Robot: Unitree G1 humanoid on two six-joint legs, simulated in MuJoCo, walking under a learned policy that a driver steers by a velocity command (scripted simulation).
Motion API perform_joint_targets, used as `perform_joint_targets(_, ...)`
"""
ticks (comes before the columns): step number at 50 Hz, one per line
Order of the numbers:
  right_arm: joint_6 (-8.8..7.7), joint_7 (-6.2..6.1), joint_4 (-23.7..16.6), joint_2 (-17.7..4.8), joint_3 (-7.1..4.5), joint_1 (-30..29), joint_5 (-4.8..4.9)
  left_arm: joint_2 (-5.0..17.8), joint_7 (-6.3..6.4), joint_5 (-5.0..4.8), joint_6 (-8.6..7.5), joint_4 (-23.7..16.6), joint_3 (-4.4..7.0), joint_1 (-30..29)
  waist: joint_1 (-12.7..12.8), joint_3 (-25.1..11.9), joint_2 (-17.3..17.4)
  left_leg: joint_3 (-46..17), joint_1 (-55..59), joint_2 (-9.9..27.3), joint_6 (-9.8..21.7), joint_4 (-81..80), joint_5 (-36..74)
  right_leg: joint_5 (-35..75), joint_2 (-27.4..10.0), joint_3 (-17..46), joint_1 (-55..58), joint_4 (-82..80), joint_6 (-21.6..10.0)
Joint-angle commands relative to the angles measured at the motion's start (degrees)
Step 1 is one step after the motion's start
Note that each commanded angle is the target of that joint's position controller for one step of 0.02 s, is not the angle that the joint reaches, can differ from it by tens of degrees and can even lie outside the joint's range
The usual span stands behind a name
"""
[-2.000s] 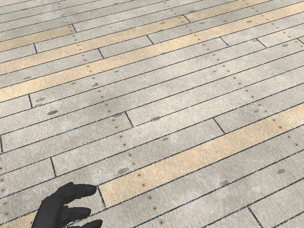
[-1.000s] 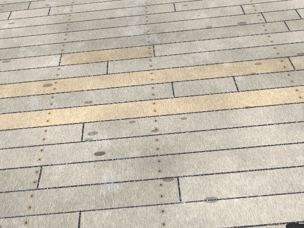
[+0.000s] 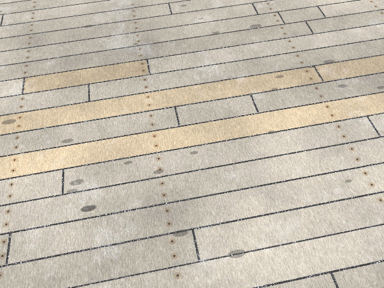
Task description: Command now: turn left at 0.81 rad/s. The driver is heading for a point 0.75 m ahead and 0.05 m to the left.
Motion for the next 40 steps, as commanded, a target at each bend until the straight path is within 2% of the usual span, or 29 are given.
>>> perform_joint_targets(1,-0.78,1.24,-7.8,-1.2,0.78,-6.1,-0.11,9.7,0.45,0.05,-0.07,-3.1,2.7,0.8,3.4,-4.4,-10.0,1.9,-7.6,3.3,-1.0,-4.6,1.4,33.1,-16.0,6.6,11.1,-3.9,-11.5)
perform_joint_targets(4,-0.58,2.23,-9.5,-1.2,0.99,-6.5,-0.45,12.2,-0.49,-0.57,-0.06,-3.1,3.6,-0.4,3.1,-4.9,-9.9,4.4,-2.1,4.0,0.6,-11.5,2.1,33.3,-17.5,3.1,8.9,-3.8,-11.1)
perform_joint_targets(8,0.94,2.89,-10.3,-2.7,0.04,-5.3,-0.22,13.2,-2.27,-2.47,-1.1,-2.5,4.32,-1.4,1.7,-5.3,-11.0,8.1,6.6,2.3,4.0,-21.4,3.0,34.2,-18.3,-1.7,6.9,0.7,-8.1)
perform_joint_targets(10,1.31,2.81,-9.4,-3.0,-0.65,-1.5,0.43,13.4,-2.58,-3.63,-1.71,-1.4,4.65,-0.5,-0.7,-8.3,-9.6,10.2,16.8,-0.2,7.2,-27.6,3.2,19.2,-18.4,-3.7,3.0,4.3,-5.7)
perform_joint_targets(11,1.0,2.32,-6.7,-5.3,-2.01,5.7,0.89,11.3,-2.69,-3.49,-2.07,-1.1,4.14,-0.2,-3.7,-10.9,-5.9,9.2,28.6,-1.9,10.3,-30.3,1.8,8.4,-16.0,-6.1,-4.1,12.2,-3.7)
perform_joint_targets(12,0.28,1.5,-3.8,-11.0,-4.22,16.4,1.73,6.7,-2.99,-1.89,-2.46,-2.9,2.47,-3.0,-8.3,-11.0,6.6,-6.7,42.3,5.4,16.8,-36.8,-4.2,-8.1,-9.9,-9.9,-20.8,32.4,0.1)
perform_joint_targets(13,-2.69,1.85,-5.7,-17.5,-4.37,17.0,0.31,3.6,-2.63,-0.98,-3.99,-9.1,1.08,-8.1,-7.4,-12.1,16.9,-47.0,48.0,19.2,30.1,-49.8,-29.2,-22.2,1.7,0.6,-45.2,48.1,2.5)
perform_joint_targets(14,-5.19,2.25,-5.9,-12.0,-2.74,15.8,-0.25,8.9,-3.25,-3.02,-6.0,-9.7,2.18,-12.4,-9.3,-8.6,7.8,-48.6,44.7,21.5,30.2,-55.1,-38.8,-17.7,-0.9,10.1,-50.1,51.7,0.9)
perform_joint_targets(15,-6.43,2.07,-5.8,-9.1,-1.2,12.5,-0.49,10.8,-3.92,-3.99,-7.16,-9.7,2.66,-12.1,-6.2,-4.0,8.2,-44.0,40.1,20.3,27.8,-54.9,-35.2,-13.5,-2.2,10.3,-49.6,49.8,-0.7)
perform_joint_targets(16,-6.84,1.77,-6.5,-6.5,-0.09,8.9,-0.24,11.5,-4.14,-2.85,-7.72,-7.5,2.96,-8.2,-3.1,-2.2,4.3,-36.4,35.3,17.9,24.9,-53.4,-26.9,-9.3,-4.1,9.6,-45.6,45.8,-1.0)
perform_joint_targets(17,-6.79,1.25,-6.8,-4.8,0.78,5.4,-0.47,11.6,-4.07,-1.23,-7.92,-5.8,3.15,-5.9,-1.0,-1.0,3.8,-29.2,30.5,15.1,22.5,-52.5,-18.1,-4.1,-5.6,9.0,-40.8,39.9,-0.4)
perform_joint_targets(19,-7.01,0.26,-6.9,-4.0,1.58,4.1,-1.91,10.2,-4.48,-0.4,-7.63,-3.7,2.88,-3.8,-0.2,-1.4,4.1,-20.0,26.7,10.7,20.2,-53.5,-8.7,6.3,-5.1,5.9,-34.8,35.3,1.5)
perform_joint_targets(20,-6.47,1.17,-3.6,-6.4,1.28,7.2,-4.6,5.9,-6.01,5.52,-3.98,-0.7,0.42,-0.4,0.1,-2.2,3.2,-12.2,23.1,5.3,17.2,-54.3,-2.6,8.5,-4.8,1.6,-29.4,34.4,2.6)
perform_joint_targets(21,-6.62,1.73,-2.9,-6.6,1.19,8.0,-4.23,5.0,-6.43,4.48,-2.2,-0.7,0.19,-0.1,0.2,-1.3,5.2,-10.7,20.9,5.1,17.4,-55.6,-2.1,10.4,-4.6,0.2,-28.5,32.7,3.6)
perform_joint_targets(22,-6.95,2.26,-2.3,-5.6,1.54,9.3,-3.7,6.1,-6.57,2.87,-1.28,-0.9,0.16,-1.8,-0.9,0.2,5.4,-10.4,21.1,5.7,17.4,-57.0,-1.7,11.9,-5.4,0.2,-29.6,31.1,4.1)
perform_joint_targets(24,-7.57,2.77,-1.3,-4.3,2.16,11.8,-3.29,7.7,-6.71,1.14,-0.61,-1.2,0.41,-5.2,-2.6,2.1,5.1,-9.9,25.1,7.8,17.0,-58.9,-1.3,14.9,-5.8,0.9,-34.0,28.4,4.0)
perform_joint_targets(27,-8.46,1.79,0.1,-5.7,1.9,14.6,-3.88,7.8,-7.14,0.58,-0.99,-2.2,0.26,-9.2,-4.4,4.9,3.7,-6.8,30.7,11.5,16.5,-61.3,-0.8,16.9,-4.3,4.2,-39.0,25.0,2.5)
perform_joint_targets(28,-8.75,1.43,0.7,-5.5,2.01,15.2,-4.14,8.0,-7.36,0.47,-1.15,-2.4,0.36,-10.2,-4.8,6.1,2.5,-4.9,32.6,12.2,16.0,-61.8,0.5,16.5,-2.7,5.6,-40.4,24.3,1.6)
perform_joint_targets(29,-8.85,1.3,1.7,-4.2,2.5,16.2,-4.11,8.0,-7.5,0.75,-1.29,-1.6,0.41,-10.0,-5.0,6.8,0.3,-1.1,35.7,10.4,14.9,-61.3,5.1,15.5,-0.7,4.8,-42.2,24.7,0.3)
perform_joint_targets(30,-9.18,0.9,1.6,-5.4,2.31,14.7,-4.26,7.1,-8.0,0.56,-1.47,-3.0,-0.03,-10.4,-3.7,7.1,3.9,-1.0,35.3,12.8,14.8,-62.1,4.6,16.5,-2.3,4.9,-41.0,21.5,-0.8)
perform_joint_targets(31,-9.47,0.59,2.1,-4.8,2.49,13.2,-4.17,7.3,-8.32,0.74,-1.58,-2.8,-0.18,-10.2,-3.1,7.5,2.9,1.1,36.0,12.9,14.6,-63.3,7.1,17.3,-2.6,3.8,-39.9,20.5,-1.8)
perform_joint_targets(33,-9.49,0.28,3.5,-3.8,3.01,13.2,-4.58,6.2,-8.49,1.08,-1.64,-3.2,-1.06,-10.8,-2.9,7.8,1.3,6.0,38.5,12.4,14.0,-61.4,23.8,13.5,-1.7,-0.8,-36.7,17.3,-4.4)
perform_joint_targets(34,-9.57,-0.03,3.9,-4.3,3.13,12.4,-4.72,5.5,-8.24,0.96,-1.52,-3.5,-1.46,-9.6,-1.7,5.7,1.6,8.8,38.5,12.3,13.2,-57.6,41.4,11.2,-0.1,-3.4,-30.7,15.1,-6.5)
perform_joint_targets(35,-9.46,-0.4,4.6,-5.5,2.99,13.5,-5.01,5.8,-7.69,0.75,-1.3,-2.9,-1.42,-7.3,-0.9,1.9,3.2,10.3,40.7,12.6,12.5,-51.7,63.7,7.9,3.2,-6.5,-25.2,16.0,-8.0)
perform_joint_targets(36,-8.84,-0.81,4.9,-7.2,2.67,13.8,-5.68,7.0,-7.17,0.54,-1.28,-1.9,-0.98,-1.8,2.0,-2.6,5.5,11.5,43.1,13.2,11.9,-41.1,81.2,3.2,6.1,-7.8,-19.8,17.2,-9.5)
perform_joint_targets(37,-7.95,-1.17,4.7,-8.7,2.25,13.0,-6.15,9.3,-6.66,0.23,-1.59,1.0,-0.04,9.0,6.8,-8.9,6.7,11.9,41.7,13.3,11.6,-26.0,88.6,-1.8,8.8,-7.7,-9.6,17.7,-10.9)
perform_joint_targets(38,-7.89,-1.36,3.7,-9.2,2.32,11.0,-5.4,12.5,-6.0,1.0,-2.12,4.2,1.39,21.2,13.1,-14.2,3.3,12.2,29.6,11.8,10.8,-7.2,80.0,-2.6,7.9,-1.9,8.3,12.6,-12.9)
perform_joint_targets(39,-9.43,-0.02,-0.3,-3.9,3.68,10.8,-2.54,20.9,-5.11,0.51,-1.14,4.5,4.67,24.8,11.9,-21.1,-16.5,11.4,3.6,-0.1,6.4,21.0,41.3,-24.7,-6.7,30.1,28.2,3.7,-20.6)
perform_joint_targets(40,-10.8,1.25,-1.6,-2.5,4.76,9.4,-4.02,20.9,-5.53,-0.07,-1.33,3.1,4.21,18.7,7.2,-22.4,-13.8,-0.3,-10.3,-6.6,7.0,30.1,1.1,-29.2,-14.6,55.6,30.5,-7.6,-25.0)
